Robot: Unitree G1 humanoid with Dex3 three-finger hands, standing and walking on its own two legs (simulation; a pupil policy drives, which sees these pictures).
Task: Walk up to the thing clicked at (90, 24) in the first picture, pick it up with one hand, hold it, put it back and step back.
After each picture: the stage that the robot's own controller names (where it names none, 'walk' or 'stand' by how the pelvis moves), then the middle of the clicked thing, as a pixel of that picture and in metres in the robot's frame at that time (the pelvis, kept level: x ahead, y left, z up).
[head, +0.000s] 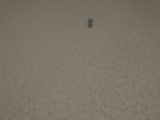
stand; (90, 23) +1.93 -0.05 -0.72
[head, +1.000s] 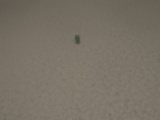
walk; (77, 39) +1.78 +0.27 -0.69
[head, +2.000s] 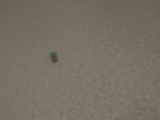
walk; (53, 57) +1.16 +0.46 -0.71
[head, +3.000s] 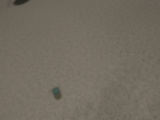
walk; (56, 93) +0.76 +0.35 -0.72
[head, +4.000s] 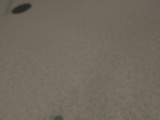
walk; out of the picture +0.53 +0.26 -0.72
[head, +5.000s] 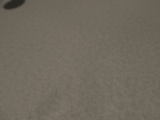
stand; out of the picture +0.40 +0.25 -0.70
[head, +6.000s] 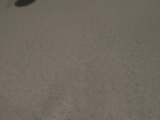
stand; out of the picture +0.37 +0.20 -0.72
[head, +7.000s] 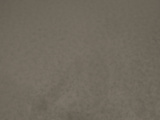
stand; out of the picture +0.36 +0.13 -0.72
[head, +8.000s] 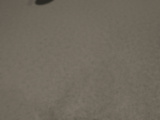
stand; out of the picture +0.37 +0.14 -0.72
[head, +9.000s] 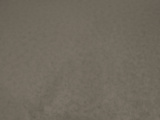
stand; out of the picture +0.37 +0.16 -0.71
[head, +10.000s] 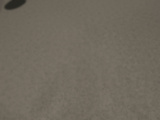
stand; out of the picture +0.33 +0.18 -0.71
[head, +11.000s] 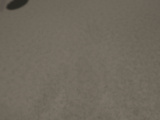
stand; out of the picture +0.31 +0.17 -0.71
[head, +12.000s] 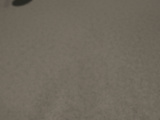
stand; out of the picture +0.36 +0.15 -0.72
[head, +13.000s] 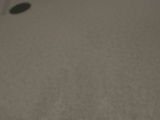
stand; out of the picture +0.32 +0.16 -0.72
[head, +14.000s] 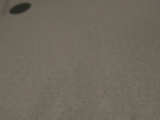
stand; out of the picture +0.32 +0.16 -0.73
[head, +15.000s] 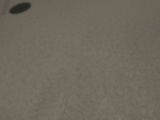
stand; out of the picture +0.32 +0.16 -0.73
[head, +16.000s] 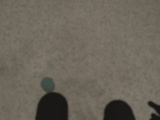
go down; (48, 85) +0.37 +0.19 -0.42
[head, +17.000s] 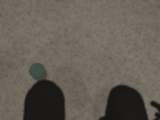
go down; (39, 73) +0.39 +0.22 -0.30
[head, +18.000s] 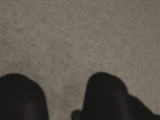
close in; out of the picture +0.35 +0.26 -0.22
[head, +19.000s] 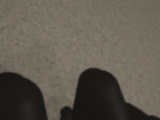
close; out of the picture +0.36 +0.26 -0.21
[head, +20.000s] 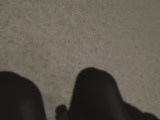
lift; out of the picture +0.36 +0.27 -0.22
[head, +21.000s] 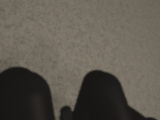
lift; out of the picture +0.30 +0.25 -0.22
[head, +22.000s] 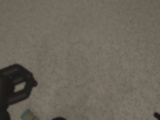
close; (31, 119) +0.32 +0.34 -0.55
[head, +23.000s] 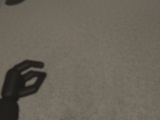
go down; out of the picture +0.33 +0.31 -0.70
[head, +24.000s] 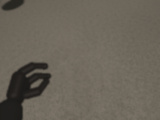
hold; out of the picture +0.31 +0.31 -0.71
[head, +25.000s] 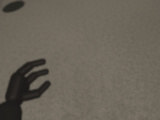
stand; out of the picture +0.32 +0.31 -0.70
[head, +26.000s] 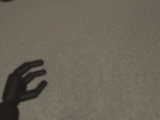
stand; out of the picture +0.33 +0.30 -0.69
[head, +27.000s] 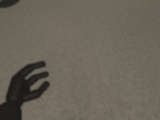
stand; out of the picture +0.33 +0.30 -0.70
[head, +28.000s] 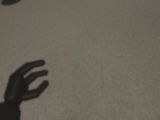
stand; out of the picture +0.33 +0.30 -0.70
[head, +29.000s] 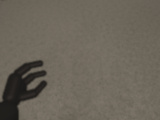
stand; out of the picture +0.33 +0.30 -0.70
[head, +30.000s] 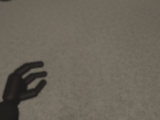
stand; out of the picture +0.34 +0.29 -0.70
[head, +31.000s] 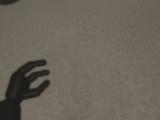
stand; out of the picture +0.35 +0.28 -0.70
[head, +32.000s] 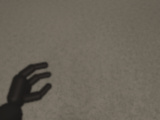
stand; out of the picture +0.35 +0.28 -0.69
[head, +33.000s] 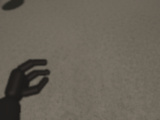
stand; out of the picture +0.35 +0.28 -0.70
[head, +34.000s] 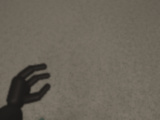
stand; out of the picture +0.36 +0.28 -0.67
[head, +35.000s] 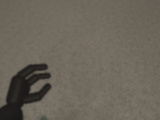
stand; out of the picture +0.38 +0.27 -0.66
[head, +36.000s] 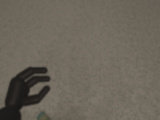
stand; out of the picture +0.38 +0.27 -0.64
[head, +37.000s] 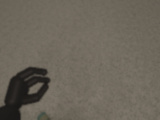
stand; out of the picture +0.37 +0.27 -0.65
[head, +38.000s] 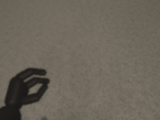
hold; out of the picture +0.37 +0.27 -0.67
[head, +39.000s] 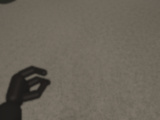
hold; out of the picture +0.38 +0.27 -0.70
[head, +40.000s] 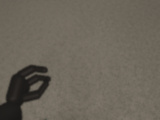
close; out of the picture +0.38 +0.26 -0.68
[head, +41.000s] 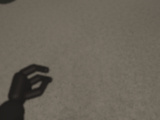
close; out of the picture +0.37 +0.27 -0.70
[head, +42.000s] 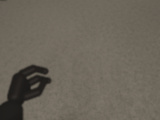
stand; out of the picture +0.38 +0.26 -0.70
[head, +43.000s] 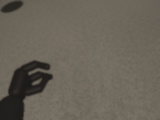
hold; out of the picture +0.38 +0.26 -0.70
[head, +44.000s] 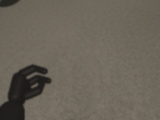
hold; out of the picture +0.38 +0.26 -0.70
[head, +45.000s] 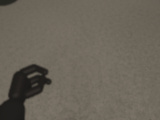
hold; out of the picture +0.38 +0.25 -0.70
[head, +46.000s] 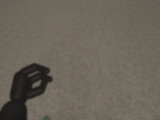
hold; out of the picture +0.40 +0.25 -0.67
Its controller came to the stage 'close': yes
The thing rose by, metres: 0.25
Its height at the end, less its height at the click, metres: -0.02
